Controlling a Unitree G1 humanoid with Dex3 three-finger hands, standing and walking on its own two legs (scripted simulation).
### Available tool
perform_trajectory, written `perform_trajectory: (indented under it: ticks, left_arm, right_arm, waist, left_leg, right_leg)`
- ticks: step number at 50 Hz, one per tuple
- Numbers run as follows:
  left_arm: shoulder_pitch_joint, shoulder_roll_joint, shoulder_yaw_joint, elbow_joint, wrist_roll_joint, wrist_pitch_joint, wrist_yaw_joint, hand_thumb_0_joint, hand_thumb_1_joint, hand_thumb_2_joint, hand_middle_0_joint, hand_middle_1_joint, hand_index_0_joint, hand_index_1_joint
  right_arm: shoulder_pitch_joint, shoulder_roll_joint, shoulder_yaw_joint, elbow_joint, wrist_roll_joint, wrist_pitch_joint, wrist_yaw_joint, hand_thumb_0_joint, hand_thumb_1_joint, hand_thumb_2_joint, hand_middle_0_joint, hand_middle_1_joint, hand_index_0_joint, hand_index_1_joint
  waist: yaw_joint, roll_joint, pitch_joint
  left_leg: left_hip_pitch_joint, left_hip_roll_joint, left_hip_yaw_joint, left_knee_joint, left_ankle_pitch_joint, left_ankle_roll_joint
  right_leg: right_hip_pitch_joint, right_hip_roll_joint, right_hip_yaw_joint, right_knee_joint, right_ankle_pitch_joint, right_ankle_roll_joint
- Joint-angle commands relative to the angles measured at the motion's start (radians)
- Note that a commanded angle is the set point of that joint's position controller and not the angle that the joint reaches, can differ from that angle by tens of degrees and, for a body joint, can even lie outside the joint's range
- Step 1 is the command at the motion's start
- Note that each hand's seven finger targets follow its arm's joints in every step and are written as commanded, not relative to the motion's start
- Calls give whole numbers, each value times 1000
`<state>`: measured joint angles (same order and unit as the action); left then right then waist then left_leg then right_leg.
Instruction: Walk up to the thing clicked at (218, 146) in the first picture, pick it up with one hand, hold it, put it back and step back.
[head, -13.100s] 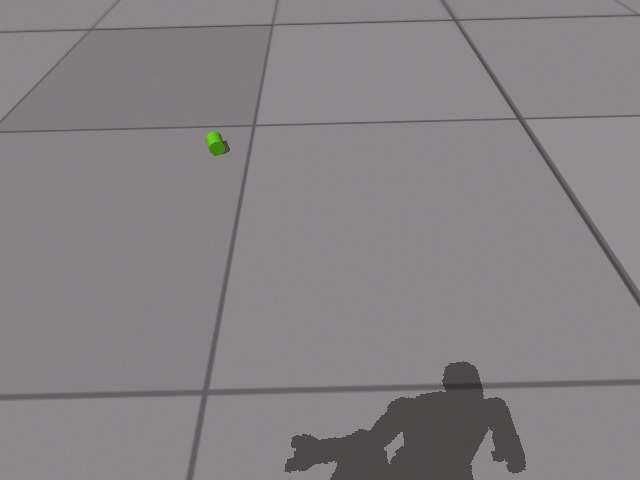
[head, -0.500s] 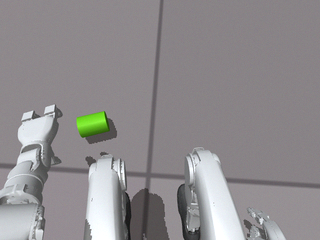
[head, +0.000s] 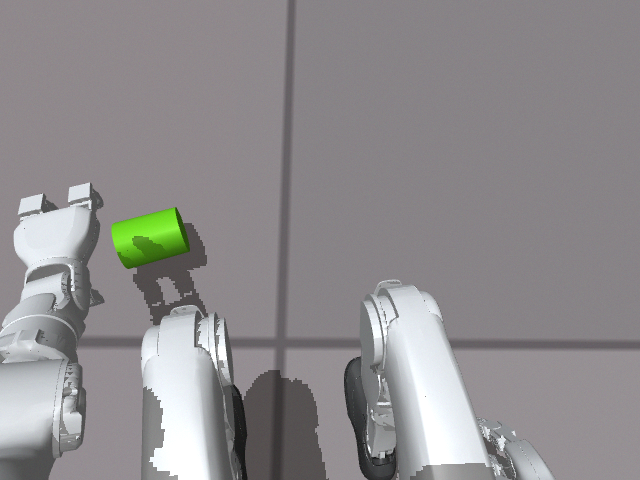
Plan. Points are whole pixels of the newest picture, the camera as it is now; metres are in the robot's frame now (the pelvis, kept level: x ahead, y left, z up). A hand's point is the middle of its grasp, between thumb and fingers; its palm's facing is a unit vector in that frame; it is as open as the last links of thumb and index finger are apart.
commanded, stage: rise first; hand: left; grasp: from above
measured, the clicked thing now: (152, 237) +0.48 +0.24 -0.31
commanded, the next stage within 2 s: none
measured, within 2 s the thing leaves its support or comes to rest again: neither
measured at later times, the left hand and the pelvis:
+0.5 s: hand (94, 252) +0.42 +0.29 -0.19, palm faces -0.43 -0.11 -0.90, open 13.9 cm; pelvis +0.01 +0.00 -0.02, yaw -1 degrees
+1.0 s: hand (105, 251) +0.43 +0.28 -0.21, palm faces -0.43 -0.11 -0.90, open 13.9 cm; pelvis +0.00 +0.00 -0.03, yaw -1 degrees
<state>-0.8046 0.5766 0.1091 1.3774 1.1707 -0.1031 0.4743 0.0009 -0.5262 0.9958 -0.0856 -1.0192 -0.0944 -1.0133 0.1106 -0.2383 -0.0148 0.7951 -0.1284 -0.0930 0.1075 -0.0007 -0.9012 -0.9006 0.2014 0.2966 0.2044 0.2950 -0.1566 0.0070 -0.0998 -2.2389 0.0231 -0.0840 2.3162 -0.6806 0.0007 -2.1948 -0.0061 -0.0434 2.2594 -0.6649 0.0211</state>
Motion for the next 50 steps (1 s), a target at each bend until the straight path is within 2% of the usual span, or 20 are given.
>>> perform_trajectory:
  ticks: [1, 4, 6, 7, 11, 12, 17, 19, 21, 23, 25, 30, 33, 34, 39, 40, 41, 45, 47, 50]
  left_arm:
    - [-280, 249, 20, -96, -14, 3, 32, 0, -543, 990, -73, -1031, -81, -1022]
    - [-272, 276, 45, -105, -12, -5, 28, 0, -525, 979, -71, -1026, -83, -1013]
    - [-270, 267, 38, -113, -9, -8, 27, 0, -521, 969, -73, -1042, -88, -1024]
    - [-280, 263, 38, -95, -7, -6, 29, 0, -519, 972, -74, -1031, -88, -1015]
    - [-278, 265, 40, -94, -3, -10, 32, 0, -526, 975, -70, -1035, -83, -1020]
    - [-294, 265, 39, -109, -3, -13, 33, 0, -517, 968, -82, -1019, -93, -1006]
    - [-271, 257, 41, -89, 4, -17, 35, 0, -507, 957, -82, -1029, -98, -1011]
    - [-319, 288, 55, -113, 1, -24, 42, 0, -503, 955, -84, -1027, -99, -1010]
    - [-283, 268, 49, -72, 2, -18, 47, 0, -507, 958, -85, -1023, -98, -1008]
    - [-332, 286, 47, -73, 5, -22, 48, 0, -496, 950, -91, -1020, -106, -1004]
    - [-311, 283, 41, -67, 4, -23, 49, 0, -515, 963, -88, -1019, -98, -1008]
    - [-332, 300, 49, -60, 12, -25, 52, 0, -502, 955, -93, -1013, -104, -1001]
    - [-343, 298, 45, -46, 10, -29, 55, 0, -498, 949, -102, -1008, -111, -997]
    - [-327, 295, 44, -40, 9, -28, 54, 0, -578, 1029, -99, -964, -69, -995]
    - [-324, 269, 26, -43, 5, -22, 54, 0, -503, 962, -129, -959, -122, -967]
    - [-333, 277, 37, -40, 8, -23, 56, 0, -498, 962, -139, -943, -128, -954]
    - [-330, 289, 47, -51, 1, -24, 59, 0, -494, 956, -135, -948, -127, -955]
    - [-327, 273, 40, -46, 9, -21, 69, 0, -489, 953, -142, -945, -134, -953]
    - [-365, 295, 41, -45, 15, -24, 73, 0, -506, 967, -139, -947, -127, -960]
    - [-325, 290, 56, -46, 7, -19, 84, 0, -498, 960, -148, -928, -133, -942]
  right_arm:
    - [192, -218, -63, -25, 2, -15, -5, 0, -900, -901, 200, 299, 200, 299]
    - [205, -229, -64, -22, 0, -16, -1, 0, -895, -898, 200, 299, 200, 299]
    - [205, -221, -61, -21, -2, -13, 6, 0, -898, -899, 200, 300, 200, 300]
    - [211, -229, -63, -17, -1, -14, 6, 0, -897, -899, 200, 300, 200, 300]
    - [212, -241, -64, -13, 1, -11, 12, 0, -897, -899, 200, 300, 200, 300]
    - [217, -237, -65, -17, 0, -11, 14, 0, -897, -899, 200, 300, 200, 300]
    - [226, -241, -60, -16, -2, -9, 21, 0, -898, -899, 200, 300, 200, 300]
    - [228, -256, -66, -17, -1, -8, 21, 0, -897, -899, 200, 300, 200, 300]
    - [229, -248, -57, -19, -5, -10, 23, 0, -897, -899, 200, 300, 200, 300]
    - [228, -262, -59, -18, -7, -12, 24, 0, -897, -899, 200, 300, 200, 300]
    - [224, -255, -56, -14, -6, -15, 26, 0, -899, -900, 200, 300, 200, 300]
    - [231, -264, -53, -19, -9, -18, 30, 0, -897, -899, 200, 300, 200, 300]
    - [229, -265, -48, -17, -12, -18, 30, 0, -898, -900, 200, 300, 200, 300]
    - [228, -261, -43, -17, -13, -20, 33, 0, -901, -901, 200, 300, 200, 300]
    - [226, -266, -47, -11, -11, -22, 38, 0, -897, -900, 200, 300, 200, 300]
    - [236, -274, -45, -12, -13, -23, 40, 0, -896, -900, 200, 300, 200, 300]
    - [231, -275, -48, -15, -11, -24, 40, 0, -896, -900, 200, 300, 200, 300]
    - [234, -271, -44, -13, -14, -23, 45, 0, -896, -899, 200, 300, 200, 300]
    - [240, -274, -40, -14, -17, -27, 49, 0, -899, -901, 200, 300, 200, 300]
    - [232, -279, -42, -19, -16, -30, 52, 0, -898, -900, 200, 300, 200, 300]
  waist:
    - [-14, 141, -627]
    - [-5, 145, -663]
    - [-5, 169, -664]
    - [-18, 153, -648]
    - [-11, 195, -645]
    - [-21, 202, -646]
    - [-24, 199, -641]
    - [-30, 206, -659]
    - [-30, 176, -628]
    - [-43, 185, -621]
    - [-28, 201, -623]
    - [-42, 208, -619]
    - [-49, 188, -604]
    - [-44, 193, -606]
    - [-48, 210, -612]
    - [-57, 218, -612]
    - [-50, 219, -619]
    - [-54, 211, -621]
    - [-66, 213, -610]
    - [-53, 227, -621]
  left_leg:
    - [435, -27, 73, -238, 108, 39]
    - [446, -26, 72, -221, 133, 40]
    - [464, -25, 71, -219, 154, 36]
    - [467, -22, 66, -213, 151, 37]
    - [477, -22, 54, -225, 148, 30]
    - [472, -23, 57, -218, 150, 32]
    - [483, -23, 52, -208, 180, 29]
    - [461, -24, 56, -203, 165, 32]
    - [444, -25, 62, -194, 154, 35]
    - [426, -24, 64, -187, 127, 37]
    - [436, -25, 65, -190, 130, 33]
    - [436, -25, 58, -182, 140, 34]
    - [395, -27, 64, -172, 114, 37]
    - [398, -26, 65, -168, 125, 37]
    - [435, -23, 51, -171, 144, 32]
    - [436, -25, 49, -172, 145, 30]
    - [436, -22, 47, -171, 147, 31]
    - [427, -26, 53, -167, 147, 32]
    - [412, -25, 57, -154, 138, 34]
    - [434, -25, 51, -171, 138, 30]
  right_leg:
    - [337, 25, -66, -258, 131, -55]
    - [342, 24, -65, -243, 156, -53]
    - [352, 25, -67, -236, 178, -54]
    - [320, 24, -71, -233, 177, -54]
    - [281, 27, -81, -208, 169, -59]
    - [294, 25, -79, -208, 174, -57]
    - [290, 24, -82, -193, 201, -55]
    - [293, 27, -83, -189, 194, -56]
    - [296, 26, -81, -199, 185, -55]
    - [281, 29, -82, -197, 164, -56]
    - [283, 28, -83, -190, 162, -59]
    - [274, 30, -90, -178, 172, -56]
    - [283, 32, -87, -190, 153, -56]
    - [293, 33, -88, -186, 162, -54]
    - [257, 33, -98, -168, 182, -56]
    - [260, 31, -101, -165, 182, -54]
    - [261, 30, -101, -165, 185, -54]
    - [265, 35, -101, -166, 186, -55]
    - [272, 34, -98, -167, 185, -56]
    - [261, 32, -103, -159, 177, -56]
